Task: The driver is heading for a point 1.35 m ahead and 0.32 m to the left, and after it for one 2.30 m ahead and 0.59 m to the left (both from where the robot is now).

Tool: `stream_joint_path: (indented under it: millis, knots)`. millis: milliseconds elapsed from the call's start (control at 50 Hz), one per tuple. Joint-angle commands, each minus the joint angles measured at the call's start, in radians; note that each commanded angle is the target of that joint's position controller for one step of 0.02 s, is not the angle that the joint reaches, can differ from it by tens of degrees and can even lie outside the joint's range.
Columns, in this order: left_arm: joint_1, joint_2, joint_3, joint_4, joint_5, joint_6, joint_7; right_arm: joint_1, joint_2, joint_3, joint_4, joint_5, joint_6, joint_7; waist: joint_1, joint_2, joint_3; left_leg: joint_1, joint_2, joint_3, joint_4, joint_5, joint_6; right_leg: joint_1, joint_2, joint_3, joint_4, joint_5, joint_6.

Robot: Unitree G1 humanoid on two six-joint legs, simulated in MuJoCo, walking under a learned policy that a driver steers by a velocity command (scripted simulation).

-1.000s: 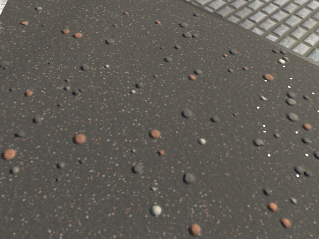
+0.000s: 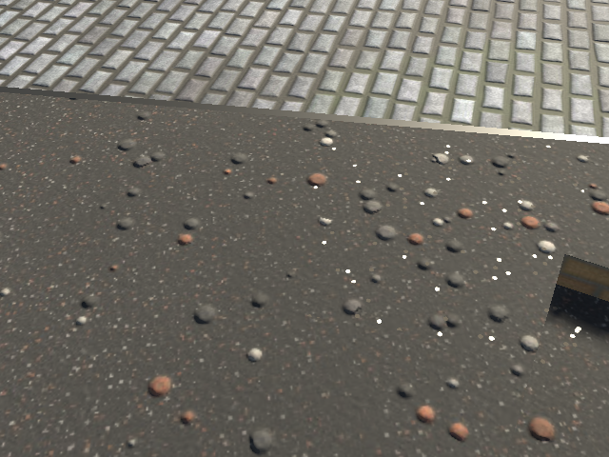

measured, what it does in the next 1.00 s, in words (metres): walks ahead: left foot, then right foot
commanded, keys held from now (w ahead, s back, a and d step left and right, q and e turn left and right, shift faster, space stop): w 0.92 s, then no key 0.08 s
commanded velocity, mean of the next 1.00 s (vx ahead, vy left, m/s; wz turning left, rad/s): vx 0.45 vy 0.00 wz -0.05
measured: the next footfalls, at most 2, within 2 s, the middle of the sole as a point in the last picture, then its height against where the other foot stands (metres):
left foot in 0.34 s outside the picture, level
right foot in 0.90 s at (316, 441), level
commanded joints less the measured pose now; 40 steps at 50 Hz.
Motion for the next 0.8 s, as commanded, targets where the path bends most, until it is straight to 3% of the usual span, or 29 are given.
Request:
stream_joint_path:
  millis: [20,80,140,220,260,300,320,340,360,380,400,420,460,480,540,600,700,760,800]
  knots:
    - [0.008,0.143,0.041,-0.045,0.013,-0.031,-0.002,-0.006,-0.058,-0.019,-0.028,-0.005,-0.019,-0.004,0.000,-0.095,0.026,-0.173,0.019,-0.003,-0.064,0.083,-0.022,0.112,-0.242,0.314,-0.274,-0.315,-0.147]
    - [0.005,0.156,0.047,-0.035,0.007,-0.031,-0.003,-0.040,-0.047,-0.014,-0.027,-0.012,-0.030,0.000,0.011,-0.143,0.040,-0.140,0.022,0.007,-0.237,0.128,-0.044,0.084,-0.235,0.267,-0.295,-0.291,-0.141]
    - [0.004,0.184,0.058,-0.020,0.000,-0.027,-0.003,-0.081,-0.021,0.002,-0.025,-0.009,-0.042,0.010,0.028,-0.167,0.042,-0.060,0.008,0.034,-0.403,0.130,-0.045,0.051,-0.252,0.240,-0.298,-0.264,-0.140]
    - [0.007,0.195,0.062,0.007,-0.017,-0.020,-0.013,-0.073,-0.043,0.003,-0.018,-0.004,-0.053,0.025,0.036,-0.181,0.038,0.010,0.001,0.042,-0.535,0.059,-0.004,0.078,-0.296,0.248,-0.256,-0.298,-0.134]
    - [-0.005,0.195,0.063,0.016,-0.030,-0.013,-0.016,-0.051,-0.053,0.003,-0.020,-0.002,-0.057,0.031,0.019,-0.177,0.039,0.071,0.003,0.040,-0.582,0.030,0.026,0.071,-0.312,0.256,-0.228,-0.328,-0.118]
    - [-0.032,0.165,0.051,0.022,-0.032,-0.003,-0.021,0.057,-0.058,-0.003,0.018,-0.004,-0.061,0.031,-0.041,-0.143,0.022,0.241,-0.022,0.075,-0.657,0.033,0.052,0.009,-0.277,0.225,-0.144,-0.352,-0.085]
    - [-0.043,0.123,0.038,0.023,-0.017,0.006,-0.020,0.181,-0.083,-0.020,0.073,-0.001,-0.059,0.027,-0.082,-0.107,-0.011,0.375,-0.036,0.075,-0.689,0.016,0.058,-0.043,-0.227,0.191,-0.009,-0.312,-0.057]
    - [-0.063,0.055,0.016,0.006,0.000,0.008,-0.023,0.293,-0.151,-0.038,0.100,-0.013,-0.065,0.021,-0.113,0.087,-0.038,0.493,0.105,-0.132,-0.805,-0.098,0.090,-0.157,-0.117,0.080,0.353,-0.244,0.003]
    - [-0.022,0.013,0.004,-0.038,0.024,-0.007,-0.021,0.299,-0.241,-0.041,0.072,-0.024,-0.066,0.020,-0.052,0.310,-0.058,0.651,0.241,-0.467,-0.891,-0.168,0.174,-0.438,-0.002,0.073,0.686,-0.384,0.067]
    - [0.015,0.072,0.013,-0.041,-0.010,-0.020,-0.020,0.289,-0.224,-0.043,0.060,-0.022,-0.070,0.029,-0.049,0.320,-0.083,0.656,0.301,-0.711,-1.029,-0.504,0.275,-0.592,0.006,0.154,0.858,-0.369,0.066]
    - [-0.036,0.138,0.028,-0.041,-0.032,-0.027,-0.019,0.227,-0.158,-0.025,0.044,-0.011,-0.077,0.032,-0.046,0.202,0.007,0.595,0.290,-0.644,-1.028,-0.554,0.253,-0.671,-0.056,0.174,0.925,-0.274,0.047]
    - [-0.069,0.143,0.031,-0.039,-0.028,-0.026,-0.015,0.192,-0.110,-0.010,0.043,-0.012,-0.078,0.035,-0.036,0.132,0.042,0.545,0.249,-0.529,-1.021,-0.461,0.223,-0.680,-0.088,0.161,0.920,-0.174,0.041]
    - [-0.078,0.128,0.033,-0.036,-0.004,-0.022,-0.009,0.145,-0.066,0.008,0.044,-0.024,-0.081,0.031,-0.003,0.101,0.056,0.456,0.172,-0.360,-1.038,-0.258,0.190,-0.607,-0.131,0.151,0.843,-0.038,0.049]
    - [-0.072,0.120,0.034,-0.031,-0.005,-0.020,-0.010,0.154,-0.053,0.013,0.053,-0.026,-0.084,0.024,0.003,0.108,0.046,0.452,0.151,-0.303,-1.047,-0.171,0.178,-0.578,-0.138,0.140,0.821,0.008,0.054]
    - [-0.086,0.094,0.034,-0.023,-0.007,-0.008,-0.006,0.224,-0.056,0.013,0.088,-0.025,-0.093,0.008,-0.012,0.082,0.039,0.519,0.120,-0.180,-1.044,0.142,0.154,-0.613,-0.138,0.112,0.754,0.099,0.065]
    - [-0.165,0.074,0.033,-0.048,-0.006,-0.006,-0.013,0.277,-0.056,0.016,0.110,-0.026,-0.080,-0.007,-0.031,0.058,0.040,0.572,0.106,-0.098,-1.038,0.406,0.125,-0.634,-0.129,0.083,0.638,0.166,0.079]
    - [-0.338,0.030,0.022,-0.097,-0.017,-0.015,-0.044,0.332,-0.066,0.022,0.130,-0.024,-0.065,-0.026,-0.080,0.047,0.097,0.594,0.088,-0.039,-1.070,0.434,0.093,-0.551,-0.095,0.030,0.328,0.279,0.075]
    - [-0.413,0.027,0.020,-0.120,-0.024,-0.027,-0.062,0.361,-0.077,0.018,0.148,-0.019,-0.054,-0.029,-0.090,0.043,0.133,0.669,0.110,-0.029,-1.053,0.495,0.099,-0.536,-0.070,0.016,0.204,0.264,0.059]
    - [-0.442,0.032,0.020,-0.134,-0.027,-0.037,-0.073,0.365,-0.087,0.013,0.155,-0.019,-0.046,-0.031,-0.080,0.052,0.138,0.712,0.125,-0.021,-1.010,0.636,0.106,-0.494,-0.044,-0.001,0.153,0.220,0.035]
Keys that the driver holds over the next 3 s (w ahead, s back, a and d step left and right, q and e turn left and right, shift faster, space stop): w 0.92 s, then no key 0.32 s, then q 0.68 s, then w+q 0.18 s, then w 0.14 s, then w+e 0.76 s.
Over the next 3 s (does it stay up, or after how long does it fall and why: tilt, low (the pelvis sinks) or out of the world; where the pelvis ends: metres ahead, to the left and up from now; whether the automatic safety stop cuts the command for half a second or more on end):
stays up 1.00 0.30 0.00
